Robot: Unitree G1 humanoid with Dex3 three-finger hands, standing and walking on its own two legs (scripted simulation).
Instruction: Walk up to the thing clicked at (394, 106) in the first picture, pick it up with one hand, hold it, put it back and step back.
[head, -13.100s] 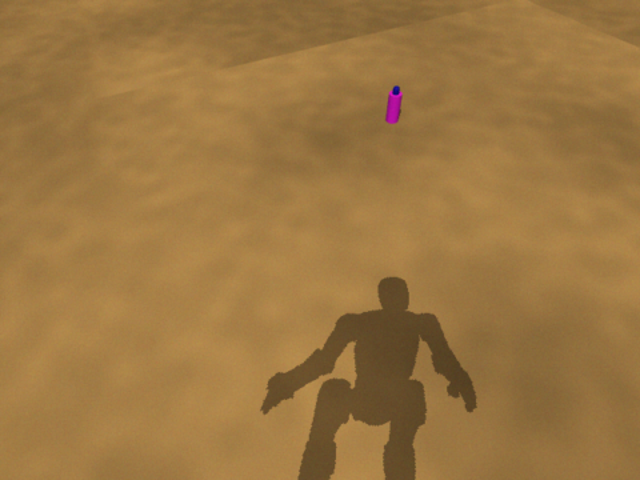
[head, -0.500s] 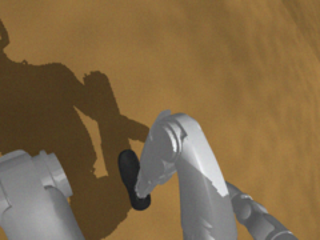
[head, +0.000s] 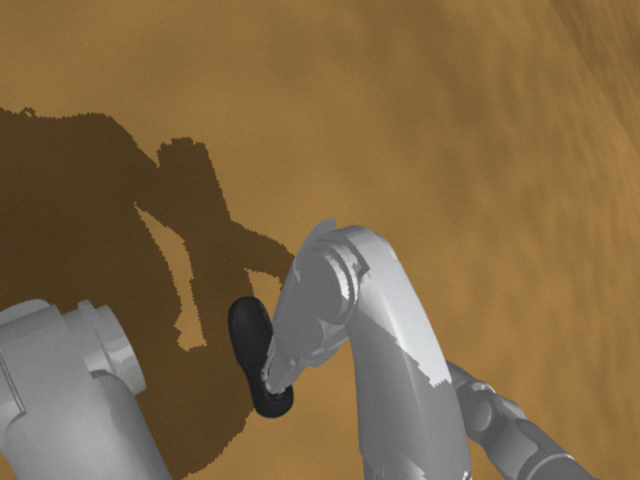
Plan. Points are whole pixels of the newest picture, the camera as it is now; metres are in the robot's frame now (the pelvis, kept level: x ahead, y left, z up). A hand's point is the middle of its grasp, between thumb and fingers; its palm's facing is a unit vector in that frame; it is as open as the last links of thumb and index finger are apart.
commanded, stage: close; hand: left
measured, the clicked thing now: out of the picture +0.50 +0.29 -0.21
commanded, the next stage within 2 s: settle in 0.40 s
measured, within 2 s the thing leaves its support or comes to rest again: leaves its support in 0.92 s
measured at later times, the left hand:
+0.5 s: hand out of the picture +0.49 +0.31 -0.16, palm faces +0.36 -0.93 -0.05, open 9.4 cm
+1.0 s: hand out of the picture +0.49 +0.31 -0.15, palm faces +0.31 -0.95 -0.06, open 9.1 cm
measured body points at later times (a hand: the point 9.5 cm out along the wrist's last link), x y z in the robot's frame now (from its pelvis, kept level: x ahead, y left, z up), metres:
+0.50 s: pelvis +0.00 +0.00 +0.01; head +0.26 +0.18 +0.32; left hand +0.47 +0.36 -0.16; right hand +0.14 -0.25 -0.04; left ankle +0.08 +0.12 -0.28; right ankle +0.15 -0.12 -0.28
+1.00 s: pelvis +0.01 +0.00 +0.01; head +0.27 +0.18 +0.32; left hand +0.47 +0.36 -0.14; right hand +0.12 -0.26 -0.05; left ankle +0.08 +0.12 -0.28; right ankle +0.15 -0.12 -0.28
